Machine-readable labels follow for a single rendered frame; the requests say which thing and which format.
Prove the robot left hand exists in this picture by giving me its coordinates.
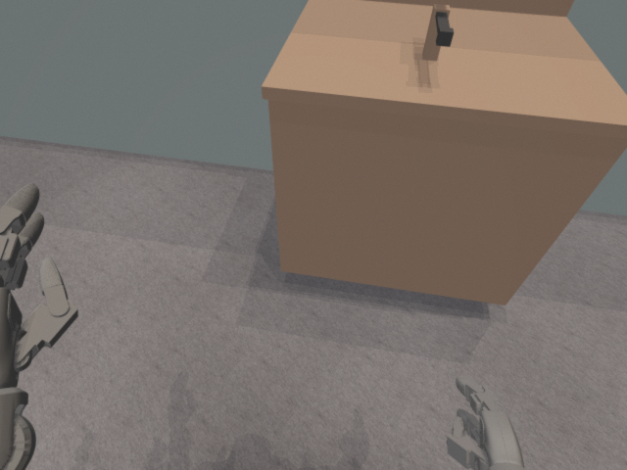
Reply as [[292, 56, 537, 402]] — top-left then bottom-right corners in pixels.
[[0, 183, 78, 389]]

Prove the robot right hand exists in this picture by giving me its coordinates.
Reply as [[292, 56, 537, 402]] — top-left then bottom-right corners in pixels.
[[447, 376, 524, 470]]

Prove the counter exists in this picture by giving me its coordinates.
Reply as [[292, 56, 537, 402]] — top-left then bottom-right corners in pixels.
[[262, 0, 627, 306]]

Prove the robot left forearm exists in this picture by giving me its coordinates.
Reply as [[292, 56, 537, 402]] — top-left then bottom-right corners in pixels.
[[0, 387, 36, 470]]

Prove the tap lever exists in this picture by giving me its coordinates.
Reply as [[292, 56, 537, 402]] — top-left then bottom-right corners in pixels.
[[435, 12, 454, 47]]

